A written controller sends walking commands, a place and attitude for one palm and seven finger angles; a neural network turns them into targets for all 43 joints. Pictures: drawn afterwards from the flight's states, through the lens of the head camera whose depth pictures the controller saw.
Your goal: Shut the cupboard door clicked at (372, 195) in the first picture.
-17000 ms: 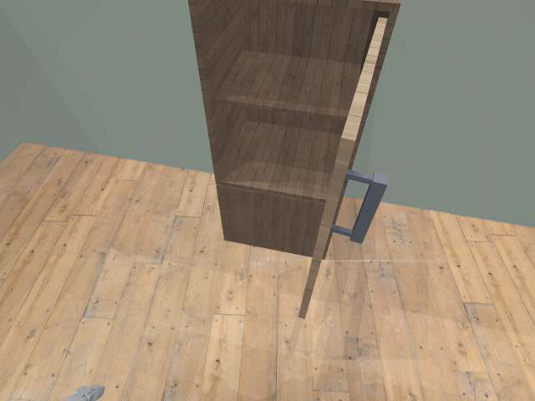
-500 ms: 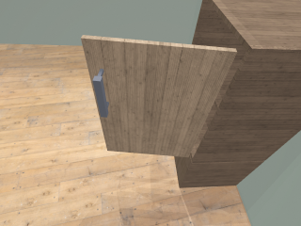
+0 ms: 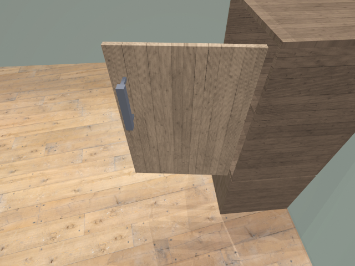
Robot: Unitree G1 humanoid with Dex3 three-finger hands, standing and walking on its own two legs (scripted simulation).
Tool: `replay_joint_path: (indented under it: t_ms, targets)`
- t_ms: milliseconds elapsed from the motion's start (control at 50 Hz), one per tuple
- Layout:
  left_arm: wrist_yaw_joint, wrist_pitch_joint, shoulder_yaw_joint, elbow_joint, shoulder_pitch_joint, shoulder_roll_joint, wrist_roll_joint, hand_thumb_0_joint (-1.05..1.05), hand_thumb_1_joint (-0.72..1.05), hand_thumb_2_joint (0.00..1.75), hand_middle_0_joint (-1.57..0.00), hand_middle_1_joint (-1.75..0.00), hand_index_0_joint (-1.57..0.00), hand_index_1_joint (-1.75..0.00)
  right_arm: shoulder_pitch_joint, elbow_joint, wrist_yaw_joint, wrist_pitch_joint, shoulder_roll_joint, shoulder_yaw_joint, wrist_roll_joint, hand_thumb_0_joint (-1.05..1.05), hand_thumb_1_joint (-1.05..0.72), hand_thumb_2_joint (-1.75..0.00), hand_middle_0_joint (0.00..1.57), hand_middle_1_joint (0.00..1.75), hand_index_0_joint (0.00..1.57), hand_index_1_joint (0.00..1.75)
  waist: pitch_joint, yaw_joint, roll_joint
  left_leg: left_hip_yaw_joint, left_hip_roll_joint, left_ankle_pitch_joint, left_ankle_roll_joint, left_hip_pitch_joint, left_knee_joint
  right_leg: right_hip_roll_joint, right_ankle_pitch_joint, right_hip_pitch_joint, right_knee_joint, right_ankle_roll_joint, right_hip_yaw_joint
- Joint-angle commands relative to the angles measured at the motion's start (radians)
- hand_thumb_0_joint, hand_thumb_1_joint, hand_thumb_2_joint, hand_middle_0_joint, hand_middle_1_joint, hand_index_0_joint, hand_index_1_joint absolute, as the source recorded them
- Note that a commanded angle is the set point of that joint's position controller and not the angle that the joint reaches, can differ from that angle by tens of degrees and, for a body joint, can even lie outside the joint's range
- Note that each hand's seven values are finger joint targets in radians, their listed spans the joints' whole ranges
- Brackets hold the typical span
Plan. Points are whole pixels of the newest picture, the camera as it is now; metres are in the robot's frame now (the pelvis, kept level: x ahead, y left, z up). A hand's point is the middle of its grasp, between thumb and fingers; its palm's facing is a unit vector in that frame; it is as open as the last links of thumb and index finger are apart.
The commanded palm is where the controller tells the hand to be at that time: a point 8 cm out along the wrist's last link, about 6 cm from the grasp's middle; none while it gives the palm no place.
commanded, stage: come to a stop and stand still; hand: left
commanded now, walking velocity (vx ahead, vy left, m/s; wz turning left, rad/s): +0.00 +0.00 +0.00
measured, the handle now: (127, 104) +0.53 +0.19 +0.06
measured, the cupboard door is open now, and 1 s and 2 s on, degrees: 83 83 83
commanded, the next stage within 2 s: look again from close up in 0.30 s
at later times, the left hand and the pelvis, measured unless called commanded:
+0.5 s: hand out of the picture -0.02 +0.19 -0.16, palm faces -0.03 -0.97 -0.23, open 7.4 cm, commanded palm none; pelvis -0.01 -0.01 +0.01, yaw +0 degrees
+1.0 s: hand out of the picture +0.07 +0.17 -0.16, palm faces -0.03 -0.97 -0.26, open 7.4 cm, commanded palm none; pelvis +0.03 -0.03 +0.01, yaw +0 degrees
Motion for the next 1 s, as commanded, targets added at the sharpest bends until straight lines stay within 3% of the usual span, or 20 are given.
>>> replay_joint_path:
  t_ms: [0, 80, 180, 260, 380, 520, 580, 800, 980]
  targets:
    - [-0.009, -0.007, 0.023, -0.050, 0.047, 0.128, 0.005, 0.00, 0.90, 0.90, -0.20, -0.30, -0.20, -0.30, 0.019, -0.053, -0.002, -0.012, -0.141, -0.036, -0.009, 0.00, -0.90, -0.90, 0.20, 0.30, 0.20, 0.30, 0.076, 0.000, -0.035, -0.132, 0.073, -0.237, 0.011, -0.042, -0.261, -0.014, -0.187, -0.142, -0.149, -0.078, 0.054]
    - [-0.011, -0.007, 0.026, -0.052, 0.063, 0.142, 0.007, 0.00, 0.90, 0.90, -0.20, -0.30, -0.20, -0.30, 0.052, -0.037, 0.001, -0.007, -0.136, -0.038, -0.012, 0.00, -0.90, -0.90, 0.20, 0.30, 0.20, 0.30, 0.060, -0.007, -0.103, -0.104, 0.052, -0.216, 0.005, -0.014, -0.233, -0.026, -0.271, -0.199, -0.192, -0.085, 0.088]
    - [-0.015, -0.014, 0.029, -0.033, 0.084, 0.136, 0.002, 0.00, 0.90, 0.90, -0.20, -0.30, -0.20, -0.30, 0.076, -0.005, -0.003, -0.020, -0.146, -0.035, -0.010, 0.00, -0.90, -0.90, 0.20, 0.30, 0.20, 0.30, 0.012, -0.001, -0.043, -0.136, 0.080, -0.208, 0.011, 0.003, -0.279, -0.011, -0.193, -0.160, -0.164, -0.082, 0.080]
    - [-0.017, -0.019, 0.028, -0.002, 0.105, 0.142, 0.000, 0.00, 0.90, 0.90, -0.20, -0.30, -0.20, -0.30, 0.072, 0.023, -0.006, -0.030, -0.173, -0.037, -0.006, 0.00, -0.90, -0.90, 0.20, 0.30, 0.20, 0.30, 0.016, 0.006, -0.015, -0.153, 0.090, -0.205, 0.013, -0.002, -0.298, -0.012, -0.143, -0.142, -0.159, -0.088, 0.091]
    - [-0.017, -0.024, 0.021, 0.044, 0.111, 0.132, 0.001, 0.00, 0.90, 0.90, -0.20, -0.30, -0.20, -0.30, 0.082, 0.070, -0.010, -0.036, -0.162, -0.035, -0.001, 0.00, -0.90, -0.90, 0.20, 0.30, 0.20, 0.30, 0.021, 0.009, -0.022, -0.157, 0.098, -0.175, 0.014, 0.014, -0.311, -0.015, -0.087, -0.122, -0.174, -0.086, 0.092]
    - [-0.016, -0.032, 0.018, 0.074, 0.101, 0.129, -0.002, 0.00, 0.90, 0.90, -0.20, -0.30, -0.20, -0.30, 0.074, 0.098, -0.015, -0.047, -0.161, -0.031, 0.002, 0.00, -0.90, -0.90, 0.20, 0.30, 0.20, 0.30, -0.014, 0.005, -0.022, -0.123, 0.096, 0.008, 0.007, 0.084, -0.266, -0.027, 0.040, -0.099, -0.186, -0.079, 0.103]
    - [-0.014, -0.035, 0.019, 0.079, 0.088, 0.134, -0.002, 0.00, 0.90, 0.90, -0.20, -0.30, -0.20, -0.30, 0.064, 0.103, -0.017, -0.049, -0.154, -0.030, 0.005, 0.00, -0.90, -0.90, 0.20, 0.30, 0.20, 0.30, -0.020, 0.005, -0.052, -0.107, 0.096, 0.100, 0.006, 0.108, -0.241, -0.031, 0.099, -0.083, -0.189, -0.075, 0.101]
    - [-0.014, -0.037, 0.024, 0.069, 0.040, 0.159, -0.001, 0.00, 0.90, 0.90, -0.20, -0.30, -0.20, -0.30, -0.008, 0.106, -0.018, -0.046, -0.171, -0.028, 0.002, 0.00, -0.90, -0.90, 0.20, 0.30, 0.20, 0.30, -0.023, 0.007, -0.050, -0.090, 0.096, 0.199, -0.004, 0.141, -0.217, -0.040, 0.207, -0.060, -0.193, -0.071, 0.110]
    - [-0.014, -0.040, 0.032, 0.055, 0.013, 0.183, -0.003, 0.00, 0.90, 0.90, -0.20, -0.30, -0.20, -0.30, -0.037, 0.108, -0.021, -0.046, -0.189, -0.027, 0.000, 0.00, -0.90, -0.90, 0.20, 0.30, 0.20, 0.30, -0.068, 0.009, -0.056, -0.081, 0.103, 0.300, -0.009, 0.181, -0.203, -0.045, 0.341, -0.004, -0.184, -0.073, 0.100]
